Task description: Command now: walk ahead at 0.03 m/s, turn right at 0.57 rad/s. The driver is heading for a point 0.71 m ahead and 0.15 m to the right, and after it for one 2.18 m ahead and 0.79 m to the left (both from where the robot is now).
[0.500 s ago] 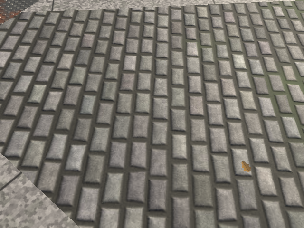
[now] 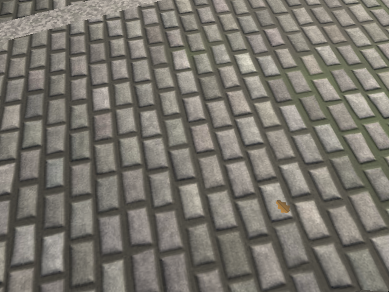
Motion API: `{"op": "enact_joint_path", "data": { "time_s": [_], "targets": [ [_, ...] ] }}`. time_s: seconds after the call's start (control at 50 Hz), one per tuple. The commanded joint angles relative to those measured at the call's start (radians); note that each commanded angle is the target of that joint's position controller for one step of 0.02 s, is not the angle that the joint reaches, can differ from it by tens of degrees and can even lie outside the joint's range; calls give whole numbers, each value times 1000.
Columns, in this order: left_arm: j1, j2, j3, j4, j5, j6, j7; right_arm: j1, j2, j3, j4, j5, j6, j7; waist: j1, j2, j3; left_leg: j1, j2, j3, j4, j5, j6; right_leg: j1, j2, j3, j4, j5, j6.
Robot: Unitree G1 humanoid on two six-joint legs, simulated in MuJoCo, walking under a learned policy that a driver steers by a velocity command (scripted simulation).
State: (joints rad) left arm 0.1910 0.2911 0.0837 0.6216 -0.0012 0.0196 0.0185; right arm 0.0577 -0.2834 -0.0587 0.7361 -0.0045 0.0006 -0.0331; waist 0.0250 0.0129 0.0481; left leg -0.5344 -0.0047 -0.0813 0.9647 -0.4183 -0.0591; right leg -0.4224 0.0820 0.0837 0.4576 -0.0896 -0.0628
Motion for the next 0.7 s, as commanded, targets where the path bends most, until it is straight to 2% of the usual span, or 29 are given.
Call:
{"op": "enact_joint_path", "data": {
  "time_s": [0.02,0.08,0.14,0.18,0.2,0.22,0.24,0.26,0.28,0.3,0.32,0.36,0.38,0.42,0.48,0.54,0.58,0.6,0.62,0.64,0.66,0.68,0.7],
  "targets": [
    [-25,168,51,-83,-3,-3,20,61,-68,-19,-35,2,0,-5,-25,-130,-209,59,-16,-5,-97,61,-13,160,-228,298,-137,16,-167],
    [-34,162,51,-92,0,8,19,50,-75,-25,-42,7,-5,2,-12,-163,-184,95,-27,-10,-183,68,-5,137,-213,352,-151,-139,-148],
    [-32,160,51,-96,-4,17,15,65,-84,-32,-44,13,-21,14,-9,-185,-172,140,-37,-8,-306,61,19,159,-210,413,-135,-155,-134],
    [-51,157,49,-101,-18,26,18,130,-87,-40,-25,14,-31,24,-47,-183,-167,259,-41,20,-502,160,50,126,-174,409,-97,-152,-99],
    [-35,137,44,-101,-22,28,21,165,-120,-53,-16,5,-31,23,-52,-145,-170,358,31,-18,-581,203,78,59,-130,374,-43,-223,-57],
    [-22,91,32,-115,-19,28,19,169,-205,-72,-27,-19,-25,18,-28,67,-154,441,251,-231,-650,196,171,-109,-23,228,165,-392,0],
    [-42,130,47,-143,-21,11,15,139,-236,-79,-35,-53,-25,20,-18,310,-104,352,403,-458,-717,342,316,-230,75,75,413,-520,50],
    [-5,199,70,-111,-4,5,10,66,-174,-63,-73,-50,-31,13,2,203,-99,321,407,-402,-698,389,329,-218,10,108,602,-467,79],
    [31,205,77,-75,-9,11,6,12,-127,-51,-89,-33,-30,5,25,136,-95,306,338,-282,-671,399,275,-200,7,91,675,-402,91],
    [59,173,71,-47,-9,24,9,-11,-106,-44,-99,-15,-27,0,29,106,-90,322,278,-197,-654,392,235,-207,4,71,739,-349,110],
    [65,148,63,-44,-7,33,8,-6,-96,-38,-99,-3,-25,-4,17,104,-75,334,267,-155,-648,425,235,-232,-4,62,800,-315,125],
    [24,115,48,-62,-20,38,3,30,-101,-35,-97,-8,-14,-10,-10,112,-58,353,233,-68,-656,456,245,-242,-25,5,780,-274,146],
    [-15,104,41,-79,-24,37,3,62,-109,-37,-93,-12,-9,-13,-35,127,-59,404,236,-53,-654,465,253,-265,-40,-12,723,-261,156],
    [-70,91,31,-106,-23,34,-1,117,-136,-47,-82,-13,0,-17,-75,151,-78,495,265,-50,-644,504,270,-274,-71,-26,613,-272,171],
    [-86,72,17,-126,-16,33,-15,114,-181,-63,-83,-5,7,-10,-85,171,-106,492,298,-7,-632,551,277,-159,-107,-73,457,-317,162],
    [-67,90,22,-127,-19,39,-25,100,-202,-72,-81,9,6,5,-77,190,-115,452,315,30,-614,586,270,-37,-98,-128,322,-314,134],
    [-44,94,28,-124,-22,45,-33,92,-207,-75,-75,25,3,10,-57,190,-116,451,326,43,-575,590,249,27,-91,-143,194,-263,100],
    [-10,90,32,-112,-22,46,-36,77,-204,-75,-73,36,2,11,-30,179,-121,432,317,68,-532,576,222,95,-78,-161,79,-179,72],
    [34,101,41,-93,-21,46,-33,96,-179,-69,-60,42,-1,12,-11,146,-133,381,290,109,-461,519,174,205,-55,-160,-35,-80,38],
    [79,160,62,-87,-21,43,-23,145,-134,-58,-45,23,-5,17,-7,1,-162,229,227,194,-291,351,90,389,-125,-29,-85,146,-8],
    [91,290,84,-114,-13,36,-6,134,-56,-27,-99,-44,-8,25,-41,-348,-168,-104,86,245,39,-250,-14,551,-410,356,-39,601,-154],
    [111,257,71,-120,26,9,-19,29,-112,-43,-123,-24,-14,14,53,-268,-236,-157,34,69,211,-290,-24,450,-487,435,-75,531,-309],
    [101,225,60,-101,21,-11,-22,8,-147,-54,-123,3,-12,12,43,-178,-198,-182,55,34,257,-200,-6,435,-415,358,-112,274,-276]
  ]
}}
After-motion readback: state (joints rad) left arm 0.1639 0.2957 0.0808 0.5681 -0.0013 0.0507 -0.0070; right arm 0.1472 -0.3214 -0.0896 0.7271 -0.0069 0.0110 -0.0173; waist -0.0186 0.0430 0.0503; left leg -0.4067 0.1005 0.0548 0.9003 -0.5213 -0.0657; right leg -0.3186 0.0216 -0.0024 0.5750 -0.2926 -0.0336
